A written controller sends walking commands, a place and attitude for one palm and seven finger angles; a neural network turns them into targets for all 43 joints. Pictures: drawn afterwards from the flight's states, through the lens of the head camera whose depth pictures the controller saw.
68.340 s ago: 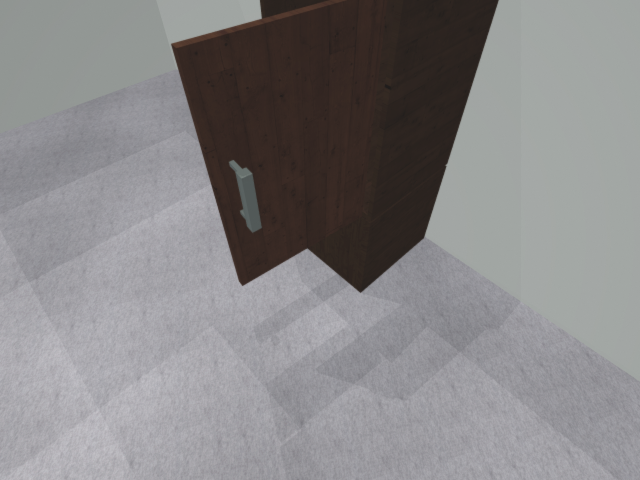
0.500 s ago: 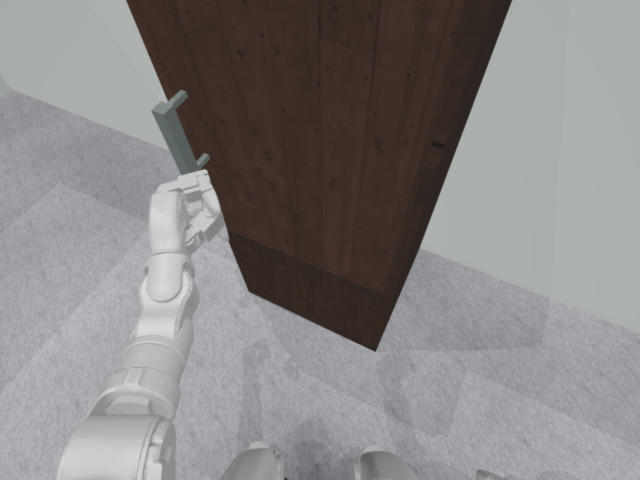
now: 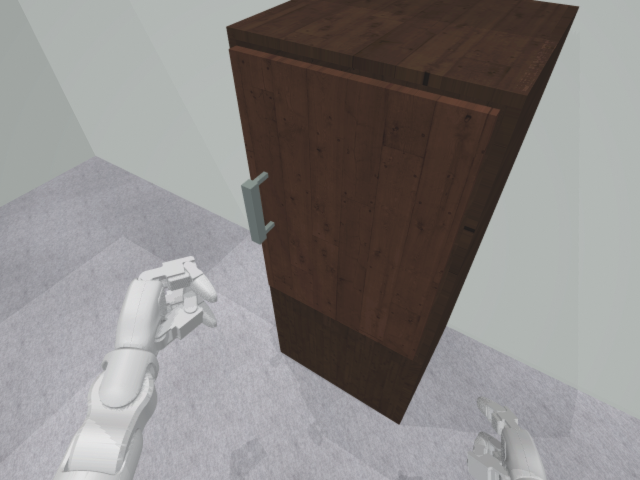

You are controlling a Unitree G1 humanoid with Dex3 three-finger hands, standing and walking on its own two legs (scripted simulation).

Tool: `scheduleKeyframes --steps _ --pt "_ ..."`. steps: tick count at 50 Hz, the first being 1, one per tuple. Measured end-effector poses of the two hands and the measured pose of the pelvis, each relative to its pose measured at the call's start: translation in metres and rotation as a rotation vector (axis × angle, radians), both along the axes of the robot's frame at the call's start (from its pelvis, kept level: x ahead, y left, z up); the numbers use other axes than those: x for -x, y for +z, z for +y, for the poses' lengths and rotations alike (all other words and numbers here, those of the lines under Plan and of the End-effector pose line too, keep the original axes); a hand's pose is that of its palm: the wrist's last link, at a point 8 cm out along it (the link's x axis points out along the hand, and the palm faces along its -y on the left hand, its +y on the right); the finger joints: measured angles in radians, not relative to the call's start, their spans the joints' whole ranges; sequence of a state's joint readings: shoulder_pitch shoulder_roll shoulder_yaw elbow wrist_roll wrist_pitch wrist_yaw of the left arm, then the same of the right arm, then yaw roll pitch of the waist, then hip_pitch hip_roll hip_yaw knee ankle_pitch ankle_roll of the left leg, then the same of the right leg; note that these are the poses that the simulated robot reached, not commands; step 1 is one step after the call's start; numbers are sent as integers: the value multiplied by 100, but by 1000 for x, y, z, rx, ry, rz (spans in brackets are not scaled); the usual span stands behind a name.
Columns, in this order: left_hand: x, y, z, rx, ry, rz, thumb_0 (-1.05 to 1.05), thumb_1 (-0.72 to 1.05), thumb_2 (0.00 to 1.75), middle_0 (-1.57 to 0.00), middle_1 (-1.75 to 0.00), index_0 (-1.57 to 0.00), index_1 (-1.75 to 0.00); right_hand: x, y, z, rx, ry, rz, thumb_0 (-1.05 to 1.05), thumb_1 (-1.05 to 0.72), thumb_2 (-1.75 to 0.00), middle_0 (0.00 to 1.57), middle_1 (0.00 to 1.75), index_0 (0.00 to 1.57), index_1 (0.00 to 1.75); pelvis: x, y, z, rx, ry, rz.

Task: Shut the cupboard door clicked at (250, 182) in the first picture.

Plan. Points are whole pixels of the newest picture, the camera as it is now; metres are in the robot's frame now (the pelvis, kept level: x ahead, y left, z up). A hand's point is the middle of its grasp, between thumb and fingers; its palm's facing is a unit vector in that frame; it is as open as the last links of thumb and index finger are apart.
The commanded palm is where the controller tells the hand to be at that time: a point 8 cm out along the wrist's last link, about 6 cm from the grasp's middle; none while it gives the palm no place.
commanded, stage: draw the hand back to the body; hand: left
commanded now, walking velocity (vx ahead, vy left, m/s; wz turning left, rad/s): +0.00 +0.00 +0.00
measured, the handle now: (261, 208) +0.61 +0.16 -0.03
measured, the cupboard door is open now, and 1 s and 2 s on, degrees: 1 1 1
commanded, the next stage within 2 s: step back with the hand held close in 0.88 s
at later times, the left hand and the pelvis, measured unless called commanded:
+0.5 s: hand (34, 337) +0.20 +0.27 +0.18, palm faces +0.45 -0.80 -0.41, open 6.1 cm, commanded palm +0.15 +0.31 +0.19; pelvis +0.02 +0.00 +0.02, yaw +1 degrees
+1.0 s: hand (53, 342) +0.19 +0.25 +0.18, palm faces +0.46 -0.79 -0.40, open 7.4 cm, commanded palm +0.15 +0.28 +0.19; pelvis +0.01 -0.02 +0.02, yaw +1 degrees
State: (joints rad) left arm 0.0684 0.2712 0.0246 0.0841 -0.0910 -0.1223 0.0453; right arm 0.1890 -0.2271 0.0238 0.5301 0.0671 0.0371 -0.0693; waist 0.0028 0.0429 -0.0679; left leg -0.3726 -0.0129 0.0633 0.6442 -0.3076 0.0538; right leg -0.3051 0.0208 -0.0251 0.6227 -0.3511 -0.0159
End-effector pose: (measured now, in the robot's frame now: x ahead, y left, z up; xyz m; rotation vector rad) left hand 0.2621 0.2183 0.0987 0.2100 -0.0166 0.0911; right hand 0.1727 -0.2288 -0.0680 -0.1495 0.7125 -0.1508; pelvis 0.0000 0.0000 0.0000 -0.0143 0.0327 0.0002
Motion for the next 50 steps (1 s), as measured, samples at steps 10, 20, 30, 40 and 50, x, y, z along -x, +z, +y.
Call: scheduleKeyframes --steps 10,20,30,40,50 --pt "44 36 42 -63 156 -16 1 90 90 -85 -100 -85 -100 -30 17 41 -34 123 -57 1 -90 -90 20 30 20 30 -9 14 9 1 15 -70" --pt "84 73 75 -183 299 -69 1 89 90 -58 -70 -58 -70 -22 7 36 -29 143 -11 2 -90 -90 21 30 20 30 -14 17 7 -2 20 -92" --pt "121 103 90 -294 405 -127 1 89 90 -32 -42 -32 -42 -15 3 11 -12 111 -12 2 -90 -90 20 30 20 30 -13 17 -1 -4 20 -99" --pt "117 79 69 -209 383 -87 1 89 90 -23 -31 -22 -31 -13 8 -5 17 96 -37 2 -90 -90 20 30 20 30 -7 17 -13 -9 22 -105" --pt "111 97 64 -258 362 -142 1 89 90 -21 -30 -21 -30 -15 9 -9 -3 82 -60 2 -90 -90 20 30 20 30 -9 18 -20 -9 12 -108"
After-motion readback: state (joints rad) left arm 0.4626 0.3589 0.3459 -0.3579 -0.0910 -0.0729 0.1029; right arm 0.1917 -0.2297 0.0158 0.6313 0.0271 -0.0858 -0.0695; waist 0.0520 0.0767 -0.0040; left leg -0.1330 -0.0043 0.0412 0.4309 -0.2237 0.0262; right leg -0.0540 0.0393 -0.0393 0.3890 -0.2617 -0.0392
